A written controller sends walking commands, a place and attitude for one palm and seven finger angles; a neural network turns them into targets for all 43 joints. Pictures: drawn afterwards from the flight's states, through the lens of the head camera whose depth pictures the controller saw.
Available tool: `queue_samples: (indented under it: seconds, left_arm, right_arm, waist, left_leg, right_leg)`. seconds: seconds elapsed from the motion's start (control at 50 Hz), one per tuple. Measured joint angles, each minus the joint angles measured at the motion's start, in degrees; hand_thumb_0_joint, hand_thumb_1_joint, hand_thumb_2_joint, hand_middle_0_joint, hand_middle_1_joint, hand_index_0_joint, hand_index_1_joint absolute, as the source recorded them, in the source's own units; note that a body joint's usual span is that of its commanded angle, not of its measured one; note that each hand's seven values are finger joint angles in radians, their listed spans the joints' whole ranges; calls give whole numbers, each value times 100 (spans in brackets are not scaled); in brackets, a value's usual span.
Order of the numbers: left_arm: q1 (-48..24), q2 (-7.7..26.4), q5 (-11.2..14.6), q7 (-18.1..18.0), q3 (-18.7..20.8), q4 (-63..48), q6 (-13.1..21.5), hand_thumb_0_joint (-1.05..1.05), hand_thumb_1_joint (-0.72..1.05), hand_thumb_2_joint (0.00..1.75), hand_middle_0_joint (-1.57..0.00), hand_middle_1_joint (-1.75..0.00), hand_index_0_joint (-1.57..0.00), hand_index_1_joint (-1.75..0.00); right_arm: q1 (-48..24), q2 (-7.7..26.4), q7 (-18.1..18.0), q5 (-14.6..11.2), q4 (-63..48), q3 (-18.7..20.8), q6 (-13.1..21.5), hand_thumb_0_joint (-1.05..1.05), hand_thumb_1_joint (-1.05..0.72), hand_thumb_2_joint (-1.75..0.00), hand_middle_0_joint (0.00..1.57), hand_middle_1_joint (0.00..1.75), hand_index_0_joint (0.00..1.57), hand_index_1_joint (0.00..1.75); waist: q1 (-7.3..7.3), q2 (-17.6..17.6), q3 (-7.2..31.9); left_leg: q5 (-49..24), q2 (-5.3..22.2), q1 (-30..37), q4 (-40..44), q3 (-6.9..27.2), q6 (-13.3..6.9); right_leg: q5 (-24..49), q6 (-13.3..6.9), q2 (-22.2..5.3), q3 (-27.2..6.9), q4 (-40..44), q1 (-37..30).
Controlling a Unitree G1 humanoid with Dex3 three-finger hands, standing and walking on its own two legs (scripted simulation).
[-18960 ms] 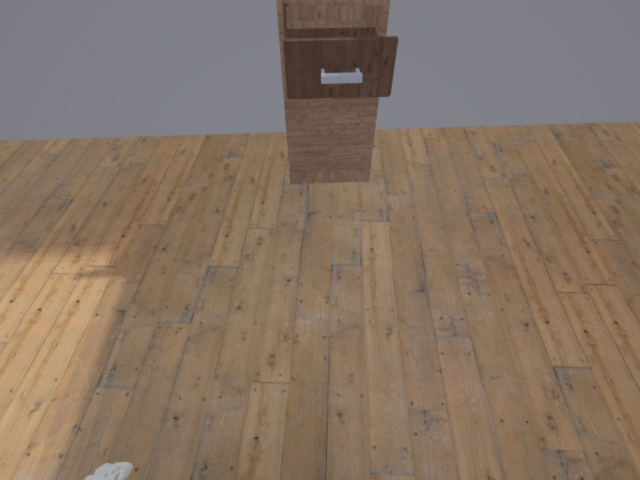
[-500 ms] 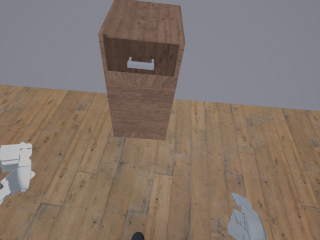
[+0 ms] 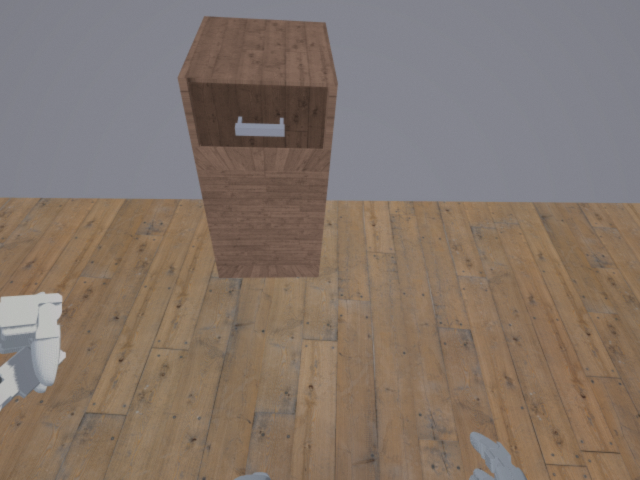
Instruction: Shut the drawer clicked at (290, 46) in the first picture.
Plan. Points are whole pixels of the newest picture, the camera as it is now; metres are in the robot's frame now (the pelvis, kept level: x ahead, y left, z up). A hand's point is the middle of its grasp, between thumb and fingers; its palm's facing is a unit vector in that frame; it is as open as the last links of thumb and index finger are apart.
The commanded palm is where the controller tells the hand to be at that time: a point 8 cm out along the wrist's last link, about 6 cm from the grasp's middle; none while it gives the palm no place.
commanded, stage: stop stepping back and stand still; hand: left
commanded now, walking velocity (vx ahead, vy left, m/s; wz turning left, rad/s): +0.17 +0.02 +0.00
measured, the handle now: (260, 125) +0.95 +0.18 -0.07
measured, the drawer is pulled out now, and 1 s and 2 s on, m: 0.00 0.00 0.00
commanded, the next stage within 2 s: let the arm hang, fingers relaxed in 0.74 s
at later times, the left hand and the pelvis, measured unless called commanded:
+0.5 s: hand (41, 330) +0.21 +0.26 +0.16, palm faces +0.40 -0.78 -0.48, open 3.2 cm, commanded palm +0.15 +0.30 +0.18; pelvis +0.04 +0.02 +0.00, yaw +3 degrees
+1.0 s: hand (92, 445) +0.18 +0.29 -0.06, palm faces +0.13 -0.90 -0.42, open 3.1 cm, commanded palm none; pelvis +0.02 +0.03 +0.00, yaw +4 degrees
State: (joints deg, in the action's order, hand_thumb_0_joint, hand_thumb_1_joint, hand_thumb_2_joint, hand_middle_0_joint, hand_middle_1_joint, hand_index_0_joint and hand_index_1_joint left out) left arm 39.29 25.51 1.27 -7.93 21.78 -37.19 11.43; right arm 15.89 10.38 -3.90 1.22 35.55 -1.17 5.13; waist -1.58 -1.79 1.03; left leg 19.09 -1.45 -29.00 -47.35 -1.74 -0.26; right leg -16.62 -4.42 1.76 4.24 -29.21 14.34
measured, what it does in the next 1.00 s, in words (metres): steps on the spot: left foot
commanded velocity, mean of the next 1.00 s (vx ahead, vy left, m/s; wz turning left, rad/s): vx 0.01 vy -0.02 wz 0.00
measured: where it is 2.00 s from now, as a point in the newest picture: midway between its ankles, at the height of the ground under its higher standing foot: outside the picture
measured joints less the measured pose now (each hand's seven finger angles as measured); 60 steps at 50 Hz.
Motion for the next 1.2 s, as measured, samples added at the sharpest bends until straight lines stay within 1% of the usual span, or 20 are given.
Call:
queue_samples:
  seconds: [0.02,0.06,0.14,0.18,0.24,0.28,0.32,0.4,0.44,0.48,0.56,0.72,0.84,0.88,0.94,1.02,1.12,1.14,1.16,1.2]
  left_arm:
    - [-54,-9,-12,7,6,45,56,1,89,90,-140,-160,-141,-160]
    - [-186,-102,-33,-18,15,211,100,1,89,90,-140,-160,-141,-160]
    - [-461,-447,-62,-147,-67,436,68,1,89,90,-140,-160,-141,-160]
    - [-649,-524,-61,-178,-112,463,60,1,89,90,-140,-160,-141,-160]
    - [-747,-438,-80,-145,-28,529,39,1,89,90,-140,-160,-141,-160]
    - [-666,-313,-88,-119,45,448,15,1,89,90,-140,-160,-141,-160]
    - [-478,-201,-78,-99,112,288,47,1,89,90,-140,-160,-141,-160]
    - [-164,-224,16,-51,29,139,123,1,89,90,-140,-160,-141,-160]
    - [-110,-303,26,-67,-37,216,131,1,89,90,-140,-160,-141,-160]
    - [-111,-368,32,-87,-78,324,109,1,89,90,-140,-160,-141,-160]
    - [-303,-389,-1,-92,-111,558,-18,1,89,90,-140,-160,-141,-160]
    - [-188,-244,45,-32,-97,320,67,1,89,90,-140,-160,-141,-160]
    - [-64,-227,100,-21,-91,442,49,1,89,90,-140,-160,-141,-160]
    - [-587,-161,-54,208,-506,1400,87,1,89,90,-140,-160,-141,-160]
    - [-1704,-376,-254,575,-1276,3799,-608,0,90,90,-137,-157,-139,-158]
    - [-2450,-823,-336,704,-1825,6614,-1284,0,91,90,-129,-149,-130,-149]
    - [-2467,-1341,-287,743,-2260,8525,-1466,1,91,90,-113,-133,-114,-133]
    - [-2425,-1400,-323,657,-2272,8784,-1460,1,91,90,-109,-130,-110,-129]
    - [-2394,-1419,-220,572,-2133,8976,-1422,1,91,90,-105,-127,-106,-127]
    - [-2340,-1330,-205,582,-2055,9286,-1360,1,91,90,-98,-119,-99,-120]
  right_arm:
    - [-20,28,-7,-6,105,35,-37,1,-90,-90,20,30,21,30]
    - [27,66,-42,-32,250,90,-84,1,-91,-90,20,30,21,30]
    - [138,247,-180,-45,263,134,40,1,-91,-90,20,30,21,30]
    - [44,299,-241,-63,238,175,129,1,-91,-90,20,30,21,30]
    - [-159,113,-191,-64,215,140,202,1,-91,-90,20,30,20,30]
    - [-202,-25,-105,-57,114,71,254,1,-91,-90,20,30,20,30]
    - [-229,-111,-12,-64,6,-10,254,1,-91,-90,20,30,20,30]
    - [-252,-126,106,-116,45,-43,136,1,-91,-90,20,30,21,30]
    - [-257,-86,89,-130,100,-41,75,1,-91,-90,20,30,21,30]
    - [-266,-12,42,-134,112,-34,51,1,-91,-90,20,30,21,30]
    - [-417,26,-41,-144,113,8,9,1,-91,-90,20,30,21,30]
    - [-715,69,18,-180,-231,47,-5,1,-91,-90,20,30,21,30]
    - [-698,106,-38,-193,-302,88,-133,1,-91,-90,20,30,21,30]
    - [-697,287,189,-224,5,182,67,1,-91,-90,20,30,20,30]
    - [-794,631,411,-162,526,200,-166,1,-91,-90,20,30,20,30]
    - [-788,649,457,-37,1001,134,-440,1,-91,-90,20,30,20,30]
    - [-514,422,401,5,1557,50,-595,1,-91,-90,20,30,20,30]
    - [-442,365,383,2,1692,40,-614,1,-91,-90,20,30,20,30]
    - [-353,302,365,-5,1822,36,-629,1,-91,-90,20,30,20,30]
    - [-183,190,334,-8,2079,34,-661,1,-91,-90,19,30,20,30]
  waist:
    - [45,0,-5]
    - [113,-46,92]
    - [119,-2,197]
    - [63,28,66]
    - [8,-111,-111]
    - [-36,-96,-176]
    - [-43,-1,-234]
    - [57,205,-181]
    - [105,217,-159]
    - [126,247,-169]
    - [200,108,-292]
    - [84,135,-329]
    - [82,163,-229]
    - [169,295,-117]
    - [237,536,46]
    - [122,459,-39]
    - [42,152,-343]
    - [54,107,-390]
    - [82,70,-432]
    - [150,42,-500]
  left_leg:
    - [52,45,-125,-440,0,16]
    - [107,179,-99,-597,-61,-4]
    - [201,453,794,918,-107,-123]
    - [-285,417,880,1150,-47,-71]
    - [-392,284,909,1107,-114,24]
    - [-435,270,949,1225,-79,56]
    - [-422,330,929,1207,-24,104]
    - [-99,354,755,680,112,90]
    - [-75,300,839,716,53,58]
    - [-289,286,1136,1254,-2,7]
    - [-233,165,1418,1650,-88,-41]
    - [-326,234,1416,1774,-76,-26]
    - [-415,240,1425,1878,-100,-44]
    - [-416,197,1242,1735,-58,-72]
    - [-354,93,988,1456,13,-151]
    - [-383,14,1000,1401,14,-183]
    - [-587,35,1232,1716,19,-165]
    - [-635,48,1265,1789,28,-159]
    - [-682,61,1286,1854,49,-151]
    - [-765,79,1324,1965,94,-137]
  right_leg:
    - [145,25,-22,15,-67,23]
    - [55,92,-109,31,-140,35]
    - [-214,222,-270,140,-477,98]
    - [-440,327,-337,140,-883,221]
    - [-958,382,-273,-145,-1443,405]
    - [-901,397,-191,-145,-1202,330]
    - [-292,286,-100,-88,-685,162]
    - [-203,115,40,-31,-382,52]
    - [-205,133,19,-48,-256,-28]
    - [-250,184,4,-37,-255,-82]
    - [-266,284,-119,-108,-240,-170]
    - [-73,260,-38,-104,156,-291]
    - [48,280,-28,-128,299,-310]
    - [23,305,-79,-71,135,-143]
    - [-127,343,-191,11,-217,102]
    - [-185,355,-278,18,-417,146]
    - [25,346,-245,21,-101,-81]
    - [86,339,-227,29,-1,-127]
    - [145,330,-209,50,98,-170]
    - [253,313,-180,93,282,-252]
